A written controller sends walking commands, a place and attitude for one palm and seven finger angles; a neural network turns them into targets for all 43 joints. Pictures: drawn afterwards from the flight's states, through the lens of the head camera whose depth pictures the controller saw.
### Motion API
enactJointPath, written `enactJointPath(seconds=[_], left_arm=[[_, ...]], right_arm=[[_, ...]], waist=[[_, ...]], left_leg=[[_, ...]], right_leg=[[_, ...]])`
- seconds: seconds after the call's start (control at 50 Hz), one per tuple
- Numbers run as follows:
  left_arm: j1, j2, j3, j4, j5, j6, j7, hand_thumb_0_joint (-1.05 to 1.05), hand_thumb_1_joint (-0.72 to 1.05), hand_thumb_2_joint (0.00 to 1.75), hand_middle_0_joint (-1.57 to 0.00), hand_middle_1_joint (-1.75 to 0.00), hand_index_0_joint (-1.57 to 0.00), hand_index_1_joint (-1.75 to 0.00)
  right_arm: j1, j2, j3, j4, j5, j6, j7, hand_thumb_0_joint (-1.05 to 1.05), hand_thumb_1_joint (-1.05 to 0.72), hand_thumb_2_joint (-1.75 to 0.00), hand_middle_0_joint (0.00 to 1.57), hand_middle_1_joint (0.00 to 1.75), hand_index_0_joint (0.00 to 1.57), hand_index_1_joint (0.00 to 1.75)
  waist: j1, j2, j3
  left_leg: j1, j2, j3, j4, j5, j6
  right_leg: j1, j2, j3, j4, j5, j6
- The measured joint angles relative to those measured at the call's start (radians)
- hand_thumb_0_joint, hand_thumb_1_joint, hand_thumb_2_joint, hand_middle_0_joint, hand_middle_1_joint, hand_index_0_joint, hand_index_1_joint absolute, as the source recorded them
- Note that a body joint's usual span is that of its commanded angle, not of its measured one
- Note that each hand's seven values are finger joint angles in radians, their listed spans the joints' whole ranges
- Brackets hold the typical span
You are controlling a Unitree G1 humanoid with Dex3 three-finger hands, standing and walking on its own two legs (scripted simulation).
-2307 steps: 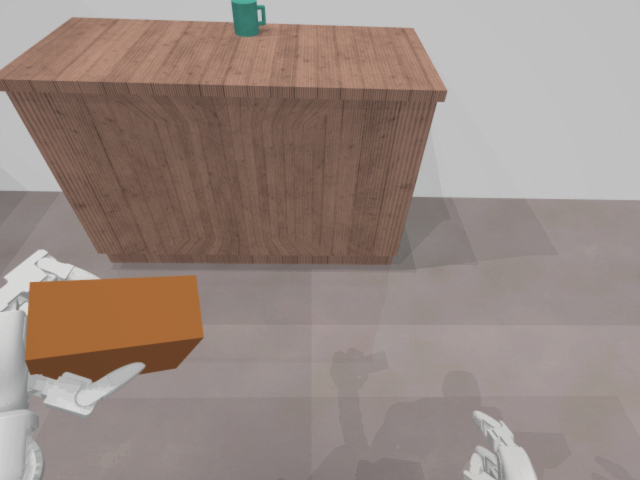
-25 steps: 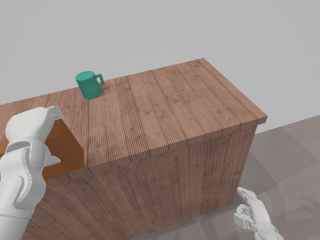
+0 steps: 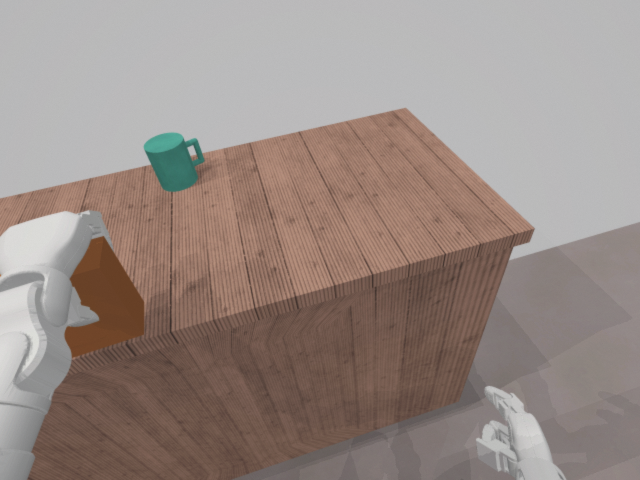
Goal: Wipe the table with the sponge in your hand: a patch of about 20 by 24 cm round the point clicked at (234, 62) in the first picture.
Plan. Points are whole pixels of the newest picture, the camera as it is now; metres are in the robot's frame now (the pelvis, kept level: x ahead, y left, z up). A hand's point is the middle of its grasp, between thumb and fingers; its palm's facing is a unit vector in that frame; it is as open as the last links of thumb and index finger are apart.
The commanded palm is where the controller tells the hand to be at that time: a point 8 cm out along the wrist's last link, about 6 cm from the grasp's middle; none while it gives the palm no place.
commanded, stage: move the sponge above the wiping area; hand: left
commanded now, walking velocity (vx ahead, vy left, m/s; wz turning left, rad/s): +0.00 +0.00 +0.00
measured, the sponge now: (81, 313) +0.25 +0.36 +0.10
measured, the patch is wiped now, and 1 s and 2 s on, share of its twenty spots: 0.00 0.00 0.00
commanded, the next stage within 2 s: none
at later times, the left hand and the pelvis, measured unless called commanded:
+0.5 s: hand (85, 260) +0.31 +0.36 +0.14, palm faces -0.04 -0.01 -1.00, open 10.3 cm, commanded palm +0.28 +0.36 +0.21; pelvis +0.01 +0.01 +0.00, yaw +0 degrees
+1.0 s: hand (84, 259) +0.31 +0.37 +0.13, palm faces -0.04 -0.01 -1.00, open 10.3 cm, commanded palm +0.28 +0.37 +0.21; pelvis +0.02 +0.02 +0.00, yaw +1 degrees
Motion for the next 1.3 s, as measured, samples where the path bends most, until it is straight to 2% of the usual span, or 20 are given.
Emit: enactJointPath(seconds=[0.12,0.24,0.36,0.46,0.58,0.72,0.82,0.94,1.0,1.1,1.2,1.3], left_arm=[[-0.014,-0.016,-0.031,0.035,0.005,-0.056,-0.012,0.00,-0.54,1.06,-0.74,-1.34,-0.73,-1.33],[-0.067,-0.019,-0.028,0.099,0.024,-0.134,0.029,0.00,-0.54,1.06,-0.74,-1.33,-0.73,-1.33],[-0.129,-0.006,0.002,0.180,0.037,-0.113,0.062,0.00,-0.54,1.06,-0.74,-1.33,-0.73,-1.33],[-0.126,-0.002,0.002,0.199,0.035,-0.086,0.039,0.00,-0.54,1.06,-0.74,-1.34,-0.73,-1.33],[-0.093,-0.001,0.008,0.203,0.032,-0.130,0.007,0.00,-0.54,1.06,-0.74,-1.34,-0.73,-1.34],[-0.124,0.007,0.028,0.221,0.050,-0.199,0.043,0.01,-0.54,1.06,-0.74,-1.33,-0.73,-1.33],[-0.117,0.024,0.057,0.212,0.040,-0.181,0.064,0.01,-0.54,1.06,-0.74,-1.33,-0.73,-1.33],[-0.090,0.019,0.039,0.181,0.021,-0.136,0.034,0.00,-0.54,1.06,-0.74,-1.34,-0.73,-1.33],[-0.059,0.010,0.031,0.135,0.017,-0.144,0.019,0.00,-0.54,1.06,-0.74,-1.34,-0.73,-1.33],[-0.031,0.003,0.030,0.072,0.013,-0.166,0.029,0.00,-0.54,1.06,-0.74,-1.34,-0.73,-1.33],[-0.063,0.014,0.037,0.098,0.016,-0.138,0.051,0.01,-0.54,1.06,-0.74,-1.33,-0.73,-1.33],[-0.132,0.023,0.008,0.173,0.031,-0.084,0.021,0.00,-0.54,1.06,-0.74,-1.34,-0.73,-1.33]], right_arm=[[0.020,-0.009,-0.012,0.005,0.004,-0.013,-0.018,0.01,-0.91,-0.90,0.20,0.30,0.20,0.30],[0.023,0.011,-0.013,0.014,0.000,-0.025,-0.021,0.01,-0.91,-0.90,0.20,0.30,0.20,0.30],[0.025,0.013,-0.016,0.012,0.004,-0.015,-0.008,0.01,-0.91,-0.90,0.20,0.30,0.20,0.30],[0.034,0.002,-0.020,0.004,0.009,0.000,-0.003,0.01,-0.91,-0.90,0.20,0.30,0.20,0.30],[0.046,-0.001,-0.021,-0.006,0.011,0.006,-0.008,0.01,-0.91,-0.90,0.20,0.30,0.20,0.30],[0.055,0.002,-0.032,0.000,0.007,-0.007,-0.014,0.01,-0.91,-0.90,0.20,0.30,0.20,0.30],[0.051,0.005,-0.036,-0.004,0.009,0.001,-0.005,0.01,-0.91,-0.90,0.20,0.30,0.20,0.30],[0.049,0.000,-0.032,-0.019,0.015,0.011,0.002,0.01,-0.91,-0.90,0.20,0.30,0.20,0.30],[0.045,0.002,-0.029,-0.027,0.014,0.012,0.002,0.01,-0.91,-0.90,0.20,0.30,0.20,0.30],[0.034,0.013,-0.022,-0.032,0.009,0.010,0.004,0.01,-0.91,-0.90,0.20,0.30,0.20,0.30],[0.012,0.019,-0.014,-0.025,0.011,0.013,0.008,0.01,-0.91,-0.90,0.20,0.30,0.20,0.30],[0.005,0.013,-0.009,-0.026,0.019,0.013,0.005,0.01,-0.91,-0.90,0.20,0.30,0.20,0.30]], waist=[[0.001,-0.001,0.005],[-0.002,-0.021,0.007],[-0.012,-0.020,0.000],[-0.020,-0.008,-0.014],[-0.022,-0.017,-0.015],[-0.009,-0.031,-0.008],[-0.015,-0.027,-0.016],[-0.019,-0.016,-0.022],[-0.016,-0.014,-0.022],[-0.006,-0.018,-0.021],[0.003,-0.018,-0.018],[0.005,-0.015,-0.017]], left_leg=[[-0.011,-0.008,-0.010,0.005,0.000,0.006],[-0.023,-0.008,-0.009,0.006,0.000,0.007],[-0.037,-0.009,-0.003,0.002,0.000,0.009],[-0.049,-0.014,-0.001,0.001,-0.003,0.016],[-0.055,-0.017,0.000,0.011,-0.015,0.021],[-0.071,-0.018,-0.006,0.025,-0.024,0.021],[-0.076,-0.017,-0.002,0.027,-0.030,0.023],[-0.073,-0.024,-0.004,0.023,-0.032,0.029],[-0.068,-0.025,-0.003,0.022,-0.033,0.031],[-0.058,-0.026,-0.003,0.021,-0.035,0.031],[-0.056,-0.024,-0.008,0.018,-0.032,0.027],[-0.066,-0.027,-0.021,0.014,-0.023,0.026]], right_leg=[[-0.006,-0.007,-0.010,0.001,-0.002,0.005],[-0.018,-0.008,-0.009,0.002,-0.002,0.006],[-0.032,-0.008,-0.003,-0.005,0.002,0.009],[-0.043,-0.014,0.000,-0.006,-0.001,0.016],[-0.047,-0.016,0.001,0.001,-0.012,0.019],[-0.057,-0.017,-0.005,0.002,-0.016,0.020],[-0.059,-0.016,-0.001,-0.002,-0.017,0.022],[-0.055,-0.022,-0.002,-0.005,-0.020,0.028],[-0.050,-0.024,-0.001,-0.006,-0.022,0.030],[-0.040,-0.024,-0.001,-0.008,-0.024,0.030],[-0.035,-0.022,-0.006,-0.016,-0.019,0.028],[-0.040,-0.024,-0.019,-0.021,-0.014,0.026]])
